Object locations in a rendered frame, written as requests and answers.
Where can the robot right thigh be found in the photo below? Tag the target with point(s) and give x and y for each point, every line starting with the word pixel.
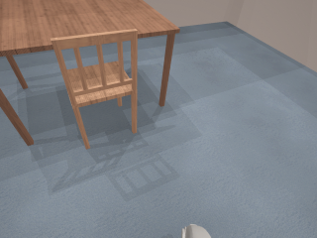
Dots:
pixel 194 231

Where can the chair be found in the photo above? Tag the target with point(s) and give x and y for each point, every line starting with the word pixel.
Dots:
pixel 96 83

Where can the table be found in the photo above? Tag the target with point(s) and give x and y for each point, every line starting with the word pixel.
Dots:
pixel 27 26

